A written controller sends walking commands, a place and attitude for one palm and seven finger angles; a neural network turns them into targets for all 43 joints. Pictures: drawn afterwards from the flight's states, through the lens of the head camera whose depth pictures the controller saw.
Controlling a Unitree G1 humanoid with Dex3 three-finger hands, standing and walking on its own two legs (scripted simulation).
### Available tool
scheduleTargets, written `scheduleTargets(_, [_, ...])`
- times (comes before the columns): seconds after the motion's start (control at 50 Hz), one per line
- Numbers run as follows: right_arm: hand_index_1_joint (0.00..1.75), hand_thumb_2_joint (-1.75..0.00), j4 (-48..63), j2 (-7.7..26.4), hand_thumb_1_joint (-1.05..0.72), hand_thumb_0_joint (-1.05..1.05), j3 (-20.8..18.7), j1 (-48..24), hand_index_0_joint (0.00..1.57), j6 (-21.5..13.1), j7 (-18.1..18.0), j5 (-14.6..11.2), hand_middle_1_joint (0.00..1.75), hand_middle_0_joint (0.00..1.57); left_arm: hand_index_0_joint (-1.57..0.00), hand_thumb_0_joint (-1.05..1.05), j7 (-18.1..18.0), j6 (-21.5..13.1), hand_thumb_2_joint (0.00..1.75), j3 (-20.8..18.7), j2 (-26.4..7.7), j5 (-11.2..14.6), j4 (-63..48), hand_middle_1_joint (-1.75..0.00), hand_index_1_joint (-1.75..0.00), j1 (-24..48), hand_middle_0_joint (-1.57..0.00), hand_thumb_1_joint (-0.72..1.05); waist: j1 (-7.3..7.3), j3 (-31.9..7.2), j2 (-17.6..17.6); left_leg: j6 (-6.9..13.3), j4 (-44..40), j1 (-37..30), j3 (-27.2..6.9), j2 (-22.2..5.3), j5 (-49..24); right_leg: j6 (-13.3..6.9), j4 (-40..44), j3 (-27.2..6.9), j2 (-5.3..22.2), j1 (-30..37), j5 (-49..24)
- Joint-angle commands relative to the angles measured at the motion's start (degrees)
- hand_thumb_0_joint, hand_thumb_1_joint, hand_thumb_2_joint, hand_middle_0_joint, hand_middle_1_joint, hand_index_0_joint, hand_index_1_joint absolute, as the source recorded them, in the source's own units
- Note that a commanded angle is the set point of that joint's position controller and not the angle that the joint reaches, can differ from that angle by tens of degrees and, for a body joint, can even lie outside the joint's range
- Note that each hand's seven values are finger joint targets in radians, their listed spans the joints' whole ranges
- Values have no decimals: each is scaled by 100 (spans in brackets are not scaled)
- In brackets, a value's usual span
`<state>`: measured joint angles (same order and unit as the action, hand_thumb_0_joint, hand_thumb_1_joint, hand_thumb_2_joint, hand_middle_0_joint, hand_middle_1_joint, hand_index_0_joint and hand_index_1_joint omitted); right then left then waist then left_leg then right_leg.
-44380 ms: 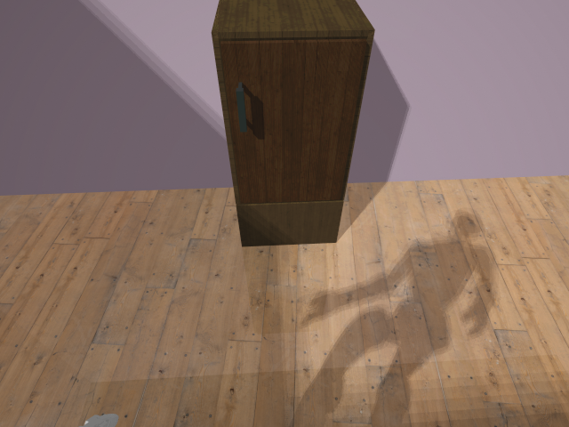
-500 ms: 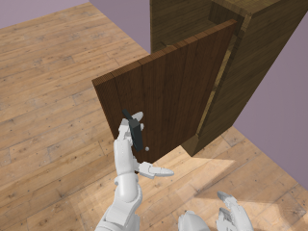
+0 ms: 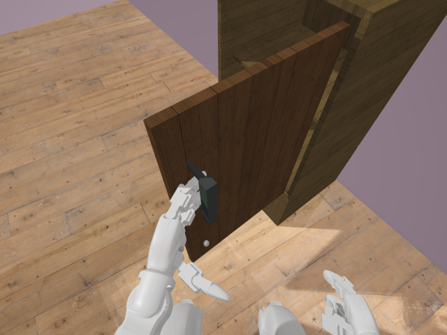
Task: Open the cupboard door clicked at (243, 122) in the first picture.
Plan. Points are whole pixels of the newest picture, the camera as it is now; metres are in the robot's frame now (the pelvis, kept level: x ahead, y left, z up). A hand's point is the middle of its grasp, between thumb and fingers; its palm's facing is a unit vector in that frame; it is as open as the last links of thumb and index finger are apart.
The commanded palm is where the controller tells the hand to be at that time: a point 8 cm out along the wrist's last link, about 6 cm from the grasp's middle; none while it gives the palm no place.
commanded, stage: slide the hand sideways off the handle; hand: left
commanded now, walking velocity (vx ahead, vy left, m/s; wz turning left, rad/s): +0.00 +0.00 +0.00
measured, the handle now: (202, 194) +0.34 +0.06 +0.06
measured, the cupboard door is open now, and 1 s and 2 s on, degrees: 91 90 90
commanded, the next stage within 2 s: draw the hand back to the body in 0.66 s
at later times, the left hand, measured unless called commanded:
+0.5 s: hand (174, 263) +0.23 +0.09 +0.04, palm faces -0.13 -0.99 -0.02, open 16.1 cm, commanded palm +0.21 +0.16 +0.04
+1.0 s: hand (130, 263) +0.22 +0.14 +0.09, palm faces -0.09 -0.99 -0.05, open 16.3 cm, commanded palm +0.19 +0.20 +0.09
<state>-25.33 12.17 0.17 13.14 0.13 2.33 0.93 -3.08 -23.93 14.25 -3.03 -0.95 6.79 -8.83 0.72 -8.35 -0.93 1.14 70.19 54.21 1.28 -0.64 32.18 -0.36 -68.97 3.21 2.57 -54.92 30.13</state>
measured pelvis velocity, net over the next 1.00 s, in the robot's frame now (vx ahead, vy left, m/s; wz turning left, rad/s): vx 0.01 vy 0.00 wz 0.00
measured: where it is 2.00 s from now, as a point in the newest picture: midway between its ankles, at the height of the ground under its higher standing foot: outside the picture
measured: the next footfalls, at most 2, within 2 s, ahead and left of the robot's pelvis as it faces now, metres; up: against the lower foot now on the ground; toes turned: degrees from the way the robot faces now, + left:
none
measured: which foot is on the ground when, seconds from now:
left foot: down 0.00-1.00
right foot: down 0.00-1.00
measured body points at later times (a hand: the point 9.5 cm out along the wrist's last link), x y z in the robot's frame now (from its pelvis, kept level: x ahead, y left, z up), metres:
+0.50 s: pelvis +0.01 -0.01 +0.00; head +0.09 -0.02 +0.44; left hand +0.23 +0.14 +0.05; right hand +0.20 -0.24 -0.09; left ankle +0.02 +0.11 -0.64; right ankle +0.03 -0.12 -0.64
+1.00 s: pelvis +0.01 +0.00 +0.01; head +0.06 +0.00 +0.46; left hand +0.21 +0.20 +0.10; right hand +0.19 -0.23 -0.06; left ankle +0.02 +0.11 -0.64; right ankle +0.03 -0.12 -0.64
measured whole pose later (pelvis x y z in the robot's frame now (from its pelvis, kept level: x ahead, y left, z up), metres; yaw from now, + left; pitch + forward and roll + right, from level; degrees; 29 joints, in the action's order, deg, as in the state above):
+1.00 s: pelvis +0.01 +0.00 +0.01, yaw +0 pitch +14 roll -2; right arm -22.7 12.0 0.8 15.3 -2.2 -2.7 -2.0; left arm 10.5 -16.1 -1.3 -12.7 12.0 -16.1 -29.3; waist 0.2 -9.6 -3.1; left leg 0.8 69.2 50.3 -0.7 -1.5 33.0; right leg -0.4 -66.0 5.0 1.5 -49.7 30.3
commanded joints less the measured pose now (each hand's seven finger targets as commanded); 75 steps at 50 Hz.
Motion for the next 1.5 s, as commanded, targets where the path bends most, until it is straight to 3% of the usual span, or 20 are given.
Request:
scheduleTargets(0.0, [30, -90, 978, 631, -90, 0, -246, -267, 20, -272, -104, -69, 30, 20, -15, 0, 75, -270, 30, -345, -139, 216, -1739, -30, -30, 258, -15, -50, -27, -1580, 294, -36, -1136, -894, -305, 156, -1252, -215, 1046, -98, -243, 1236, -1206])
scheduleTargets(0.06, [30, -90, 996, 625, -90, 0, -226, -244, 20, -297, -148, -94, 30, 20, -15, 0, 224, -176, 30, -252, -39, 348, -1820, -30, -30, -58, -15, -50, 52, -1415, 346, -41, -1104, -834, -300, 154, -1189, -169, 1059, -70, -242, 1152, -1209])
scheduleTargets(0.12, [30, -90, 957, 656, -90, 0, -225, -239, 20, -345, -216, -84, 30, 20, -15, 0, 310, -167, 30, -488, -263, 403, -1853, -30, -30, -26, -15, -50, 106, -1311, 524, -28, -1011, -667, -341, 159, -1096, -151, 1040, -85, -246, 1103, -1134])
scheduleTargets(0.34, [30, -90, 1092, 605, -90, 0, -258, -176, 20, -437, -272, -115, 30, 20, -15, 0, 717, -199, 30, -1096, -724, 677, -2365, -30, -30, -1341, -15, -50, -118, -1589, 181, -56, -833, -614, -217, 204, -1602, -153, 900, -186, -243, 1447, -1806])
scheduleTargets(0.5, [30, -90, 1043, 644, -90, 0, -288, -200, 20, -522, -393, -137, 30, 20, -15, 0, 1057, -309, 30, -1449, -983, 958, -2435, -30, -30, -1526, -15, -50, 44, -1245, 491, -36, -573, -210, -225, 192, -1264, -98, 1025, -340, -256, 1303, -1400])
scheduleTargets(0.6, [30, -90, 1014, 682, -90, 0, -298, -189, 20, -614, -457, -149, 30, 20, -15, 0, 1413, -427, 30, -1670, -1216, 1160, -2563, -30, -30, -1565, -15, -50, 36, -1397, 239, -33, -413, -72, -213, 185, -1229, -91, 1021, -501, -219, 1308, -1282])
scheduleTargets(0.66, [30, -90, 993, 711, -90, 0, -303, -175, 20, -691, -485, -166, 30, 20, -15, 0, 1649, -415, 30, -1515, -1130, 1275, -2699, -30, -30, -1528, -15, -50, 111, -1504, 168, -28, -366, -164, -239, 181, -1268, -65, 958, -460, -219, 1185, -1364])
scheduleTargets(0.74, [30, -90, 1025, 739, -90, 0, -312, -203, 20, -742, -492, -187, 30, 20, -15, 0, 1725, -260, 30, -1439, -1081, 1349, -2772, -30, -30, -1647, -15, -50, 72, -1453, 51, -24, -460, -272, -290, 173, -1240, -103, 903, -311, -266, 1005, -1129])
scheduleTargets(0.82, [30, -90, 1200, 729, -90, 0, -307, -170, 20, -678, -527, -226, 30, 20, -15, 0, 1454, 24, 30, -1928, -1627, 1297, -3571, -30, -30, -1701, -15, -50, -113, -1779, -155, -9, -852, -755, -297, 177, -1462, -130, 1011, -187, -311, 1406, -1266])
scheduleTargets(0.9, [30, -90, 1281, 670, -90, 0, -273, -119, 20, -585, -548, -294, 30, 20, -15, 0, 1272, 396, 30, -1996, -1481, 1352, -3627, -30, -30, -2152, -15, -50, -125, -1481, -97, -25, -1287, -1113, -337, 174, -1564, -115, 1277, 20, -378, 1677, -1377])
scheduleTargets(1.0, [30, -90, 1320, 755, -90, 0, -172, -128, 20, -581, -612, -337, 30, 20, -15, 0, 1403, 697, 30, -1785, -1338, 1404, -3382, -30, -30, -2056, -15, -50, 132, -583, 161, -9, -1625, -1161, -366, 148, -910, -54, 1812, 50, -383, 1567, -679])
scheduleTargets(1.14, [30, -90, 1349, 765, -90, 0, -105, -51, 20, -760, -650, -345, 30, 20, -15, 0, 1585, 667, 30, -2298, -1821, 1550, -3897, -30, -30, -2124, -15, -50, -50, -696, -216, -48, -2046, -1756, -442, 104, -1231, -103, 1929, 154, -409, 1962, -973])
scheduleTargets(1.24, [30, -90, 1290, 740, -90, 0, -60, -82, 20, -843, -620, -402, 30, 20, -16, 0, 1600, 858, 37, -2525, -1843, 1702, -4021, -30, -30, -2177, -16, -32, -93, -482, -500, -94, -2309, -2031, -468, 55, -1474, -101, 2086, 233, -443, 2198, -1209])
scheduleTargets(1.26, [30, -90, 1337, 682, -90, 0, -84, -66, 20, -723, -796, -338, 30, 20, -16, 0, 719, 1246, 39, -2707, -2552, 858, -4454, -30, -30, -2255, -16, -29, -437, -691, -530, -82, -2702, -2160, -406, -69, -1461, -157, 2380, -100, -285, 2451, -1147])
scheduleTargets(1.28, [30, -90, 1342, 586, -90, 0, -28, -16, 20, -677, -842, -314, 30, 20, -16, 0, 326, 1533, 40, -2386, -1954, 750, -4436, -30, -30, -2545, -16, -26, -256, -319, -614, -97, -2810, -2234, -387, -60, -1413, -140, 2496, -37, -276, 2393, -1133])
scheduleTargets(1.3, [30, -90, 1314, 605, -90, 0, -40, -34, 20, -675, -854, -299, 30, 20, -16, 0, 127, 1688, 42, -2359, -1882, 689, -4456, -30, -30, -2604, -16, -22, -249, -293, -288, -93, -2862, -2192, -447, -73, -1336, -131, 2577, -11, -277, 2494, -1112])
scheduleTargets(1.32, [30, -90, 1220, 566, -90, 0, -15, -9, 20, -632, -851, -306, 30, 20, -16, 0, -19, 1837, 43, -2191, -1667, 592, -4291, -30, -30, -2823, -16, -18, -201, -66, -417, -75, -2875, -2256, -382, -88, -1493, -115, 2632, -2, -250, 2566, -1204])
scheduleTargets(1.38, [30, -90, 1136, 652, -90, 0, -7, -16, 20, -600, -857, -269, 30, 20, -16, 0, -317, 2002, 48, -2362, -1971, 405, -4632, -30, -30, -2640, -16, -8, -201, -202, -404, -72, -3002, -2670, -377, -123, -2049, -106, 2815, 31, -240, 2895, -1559])
scheduleTargets(1.4, [30, -90, 1069, 663, -90, 0, -12, -70, 20, -617, -884, -250, 30, 20, -17, 0, -403, 2046, 50, -2511, -2115, 361, -4513, -30, -30, -2616, -17, -5, -225, -172, -172, -47, -3048, -2726, -340, -121, -2146, -104, 2932, 22, -239, 3055, -1693])
scheduleTargets(1.48, [30, -90, 912, 661, -90, 0, 31, -82, 20, -741, -925, -231, 30, 20, -17, 0, -569, 2069, 55, -2648, -2231, 273, -4716, -30, -30, -2339, -17, 9, -220, -123, -250, -55, -3361, -3236, -351, -148, -2473, -84, 3188, 22, -209, 3337, -1874])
